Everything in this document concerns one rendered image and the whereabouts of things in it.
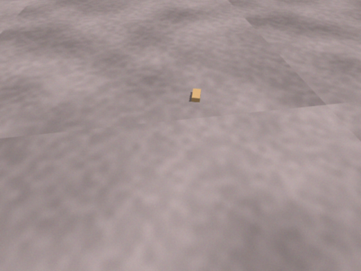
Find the small box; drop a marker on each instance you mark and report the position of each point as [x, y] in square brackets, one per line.
[196, 95]

